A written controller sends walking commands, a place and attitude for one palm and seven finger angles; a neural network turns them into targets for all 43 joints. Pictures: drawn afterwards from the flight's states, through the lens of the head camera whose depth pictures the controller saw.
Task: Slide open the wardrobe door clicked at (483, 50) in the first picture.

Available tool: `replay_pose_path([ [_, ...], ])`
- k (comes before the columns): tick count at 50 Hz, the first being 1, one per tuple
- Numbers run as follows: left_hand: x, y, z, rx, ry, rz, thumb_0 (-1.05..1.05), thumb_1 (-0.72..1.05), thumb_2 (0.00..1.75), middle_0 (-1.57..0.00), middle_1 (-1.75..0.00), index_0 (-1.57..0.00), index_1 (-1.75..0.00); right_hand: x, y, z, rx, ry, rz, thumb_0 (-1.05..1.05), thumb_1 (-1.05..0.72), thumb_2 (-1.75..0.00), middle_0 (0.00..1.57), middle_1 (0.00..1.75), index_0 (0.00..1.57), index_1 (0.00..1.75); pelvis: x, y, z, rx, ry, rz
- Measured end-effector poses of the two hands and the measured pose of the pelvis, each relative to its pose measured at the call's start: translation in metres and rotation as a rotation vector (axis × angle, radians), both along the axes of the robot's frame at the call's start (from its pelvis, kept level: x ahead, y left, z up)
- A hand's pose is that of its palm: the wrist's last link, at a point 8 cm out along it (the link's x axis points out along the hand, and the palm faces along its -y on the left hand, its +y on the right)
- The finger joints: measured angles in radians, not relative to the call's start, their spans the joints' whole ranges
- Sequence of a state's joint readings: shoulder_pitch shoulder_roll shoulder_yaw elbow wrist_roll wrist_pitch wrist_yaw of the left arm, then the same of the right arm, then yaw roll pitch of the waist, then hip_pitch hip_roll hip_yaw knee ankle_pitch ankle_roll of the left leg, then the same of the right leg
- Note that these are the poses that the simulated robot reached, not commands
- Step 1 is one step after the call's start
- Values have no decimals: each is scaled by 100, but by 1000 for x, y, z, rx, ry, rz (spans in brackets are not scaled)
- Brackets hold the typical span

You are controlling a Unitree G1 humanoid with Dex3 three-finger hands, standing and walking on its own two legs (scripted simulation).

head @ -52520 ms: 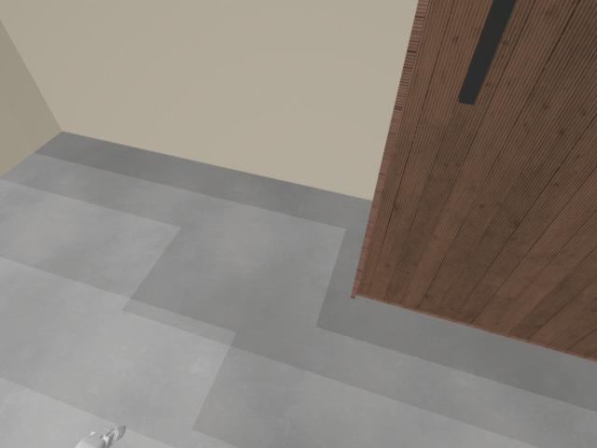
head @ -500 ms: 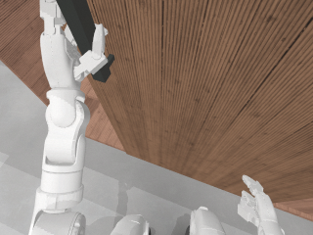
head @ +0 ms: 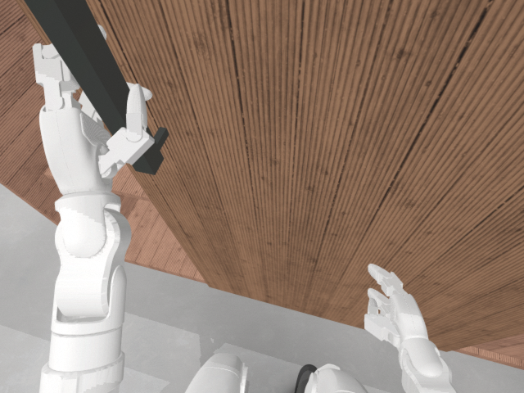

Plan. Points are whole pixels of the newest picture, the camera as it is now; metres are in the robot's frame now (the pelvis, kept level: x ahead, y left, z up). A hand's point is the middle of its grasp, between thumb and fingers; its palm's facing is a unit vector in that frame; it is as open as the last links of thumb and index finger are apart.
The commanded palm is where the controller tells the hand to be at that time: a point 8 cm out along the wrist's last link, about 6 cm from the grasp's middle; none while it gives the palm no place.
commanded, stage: step sideways, sliding the door along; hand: left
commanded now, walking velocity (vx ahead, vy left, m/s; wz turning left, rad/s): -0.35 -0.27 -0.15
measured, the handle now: (106, 53) +0.37 +0.21 +0.28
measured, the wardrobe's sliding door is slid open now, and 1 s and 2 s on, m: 0.45 0.45 0.45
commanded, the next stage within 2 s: stop walking and hold the door there in 0.30 s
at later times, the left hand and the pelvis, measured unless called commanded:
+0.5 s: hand (137, 130) +0.32 +0.18 +0.23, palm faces +0.34 -0.93 -0.14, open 8.0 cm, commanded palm +0.29 +0.21 +0.19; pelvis -0.07 -0.04 +0.03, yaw -9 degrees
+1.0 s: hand (138, 129) +0.32 +0.18 +0.24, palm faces +0.40 -0.90 -0.15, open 7.8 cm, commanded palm +0.28 +0.21 +0.19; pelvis -0.12 -0.05 +0.01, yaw -14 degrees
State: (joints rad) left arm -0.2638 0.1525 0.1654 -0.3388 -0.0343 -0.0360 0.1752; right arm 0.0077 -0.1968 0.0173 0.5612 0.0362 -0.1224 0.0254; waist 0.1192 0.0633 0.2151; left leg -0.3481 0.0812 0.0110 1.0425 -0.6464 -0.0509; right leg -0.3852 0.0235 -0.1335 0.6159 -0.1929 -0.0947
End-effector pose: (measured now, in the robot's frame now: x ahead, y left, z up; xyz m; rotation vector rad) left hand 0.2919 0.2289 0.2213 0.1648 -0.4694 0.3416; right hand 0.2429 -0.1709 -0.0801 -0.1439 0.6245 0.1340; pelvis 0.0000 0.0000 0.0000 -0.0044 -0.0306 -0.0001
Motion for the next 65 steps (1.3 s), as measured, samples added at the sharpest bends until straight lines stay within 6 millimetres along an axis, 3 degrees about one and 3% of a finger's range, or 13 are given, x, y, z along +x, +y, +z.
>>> replay_pose_path([
  [5,-1,-8,-1,-20,-7,-22,-9,67,78,-45,-140,-2,-109,-27,-37,10,-82,41,-89,1,-91,-90,20,30,20,30,-17,2,9,33,36,-16],
  [8,0,-5,-2,-26,-26,-62,-9,68,77,-45,-140,-2,-105,-50,-51,9,-131,58,-144,1,-91,-90,20,30,19,30,-25,9,2,13,35,-12],
  [16,-2,-5,0,-70,12,-80,-7,67,78,-45,-140,-4,-108,-120,-47,17,-111,171,-157,1,-91,-90,20,30,19,30,-44,2,21,-65,-3,-79],
  [23,-3,-3,4,-30,48,-41,-8,64,78,-45,-140,-5,-113,-150,-57,22,-68,174,-179,1,-90,-90,20,30,20,30,-64,-27,29,-97,3,-135],
  [27,-6,-1,11,85,101,37,-14,59,75,-45,-140,-6,-118,-162,-89,16,-23,104,-253,1,-90,-90,21,30,20,30,-76,-51,20,-72,14,-182],
  [31,-10,-5,16,146,155,137,-17,59,74,-45,-140,-4,-118,-181,-139,-6,-26,63,-345,1,-90,-90,21,30,20,30,-87,-67,3,-19,20,-199],
  [36,-13,-10,22,122,242,183,-15,60,74,-41,-135,-5,-121,-235,-190,-12,-104,139,-507,1,-90,-90,20,30,20,30,-98,-66,14,34,10,-213],
  [41,-13,-10,21,66,235,154,-12,59,75,-41,-135,-8,-122,-295,-213,0,-204,229,-591,1,-91,-90,20,30,19,30,-105,-67,19,43,11,-217],
  [46,-10,-7,16,27,179,87,-11,59,77,-42,-137,-8,-120,-340,-213,7,-286,285,-641,1,-91,-90,20,30,19,30,-112,-57,10,-4,19,-214],
  [50,-10,-7,15,10,177,66,-10,62,76,-42,-138,-6,-118,-358,-192,9,-256,308,-669,1,-91,-90,20,29,19,30,-116,-52,15,-2,16,-249],
  [58,-12,-9,19,27,223,81,-10,65,75,-39,-135,-2,-123,-356,-145,-11,-124,326,-605,1,-90,-90,20,30,20,30,-125,-56,16,8,32,-280],
  [65,-12,-10,21,41,256,94,-11,63,77,-40,-131,-3,-125,-353,-147,-23,-100,331,-601,1,-90,-90,21,30,20,30,-129,-56,13,-6,37,-271],
])
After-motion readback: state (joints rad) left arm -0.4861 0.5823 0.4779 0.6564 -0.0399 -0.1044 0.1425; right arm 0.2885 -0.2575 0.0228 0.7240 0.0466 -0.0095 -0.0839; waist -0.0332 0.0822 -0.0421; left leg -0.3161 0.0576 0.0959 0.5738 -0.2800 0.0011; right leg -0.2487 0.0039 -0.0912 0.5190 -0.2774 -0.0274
